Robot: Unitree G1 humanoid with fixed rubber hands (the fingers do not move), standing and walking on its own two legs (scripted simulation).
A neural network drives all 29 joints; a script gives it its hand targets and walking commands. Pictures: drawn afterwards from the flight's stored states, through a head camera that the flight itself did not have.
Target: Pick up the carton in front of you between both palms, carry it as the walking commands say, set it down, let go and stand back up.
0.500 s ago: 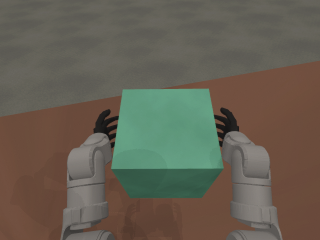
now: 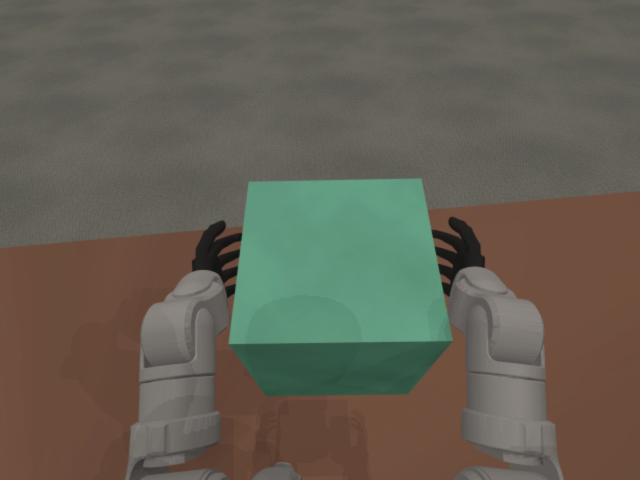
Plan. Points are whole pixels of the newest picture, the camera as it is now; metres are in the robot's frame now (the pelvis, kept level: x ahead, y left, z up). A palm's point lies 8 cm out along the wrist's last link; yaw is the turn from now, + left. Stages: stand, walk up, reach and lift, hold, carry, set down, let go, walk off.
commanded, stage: carry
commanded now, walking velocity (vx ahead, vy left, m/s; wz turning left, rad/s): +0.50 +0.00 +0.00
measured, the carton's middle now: (335, 298) +0.34 +0.03 +0.03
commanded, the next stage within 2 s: none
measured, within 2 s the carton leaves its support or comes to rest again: neither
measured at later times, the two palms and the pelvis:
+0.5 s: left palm (268, 169) +0.62 +0.16 +0.03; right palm (435, 180) +0.59 -0.14 +0.03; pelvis +0.28 +0.04 -0.04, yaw -1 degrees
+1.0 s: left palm (280, 89) +0.89 +0.18 +0.05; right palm (413, 91) +0.90 -0.13 +0.04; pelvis +0.57 +0.01 -0.06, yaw +0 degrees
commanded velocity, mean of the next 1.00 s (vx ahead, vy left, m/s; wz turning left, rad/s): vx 0.50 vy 0.00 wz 0.00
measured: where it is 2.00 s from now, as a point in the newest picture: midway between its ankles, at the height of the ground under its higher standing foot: (338, 254)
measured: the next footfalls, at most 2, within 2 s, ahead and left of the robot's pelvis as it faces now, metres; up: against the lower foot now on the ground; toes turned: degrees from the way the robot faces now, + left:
left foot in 0.16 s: +0.25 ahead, +0.11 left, -0.04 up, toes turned +3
right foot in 0.62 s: +0.50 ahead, -0.04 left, -0.07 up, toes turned -4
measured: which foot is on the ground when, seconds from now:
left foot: up 0.00-0.14, down 0.16-0.62, up 0.64-1.00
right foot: down 0.00-0.14, up 0.16-0.60, down 0.62-1.00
